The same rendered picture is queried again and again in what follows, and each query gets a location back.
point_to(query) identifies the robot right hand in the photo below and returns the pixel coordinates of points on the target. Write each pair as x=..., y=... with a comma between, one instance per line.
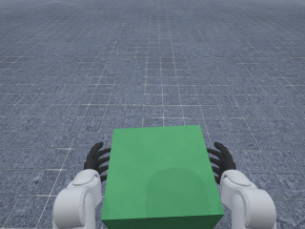
x=224, y=164

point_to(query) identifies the robot left hand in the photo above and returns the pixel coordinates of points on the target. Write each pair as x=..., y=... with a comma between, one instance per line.
x=92, y=161

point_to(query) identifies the robot left forearm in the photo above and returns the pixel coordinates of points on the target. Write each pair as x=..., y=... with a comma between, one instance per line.
x=74, y=207

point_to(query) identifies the carton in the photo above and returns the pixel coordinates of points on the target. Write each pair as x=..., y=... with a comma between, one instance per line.
x=160, y=178

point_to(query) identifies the robot right forearm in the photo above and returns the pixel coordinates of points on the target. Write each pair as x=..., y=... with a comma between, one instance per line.
x=251, y=208

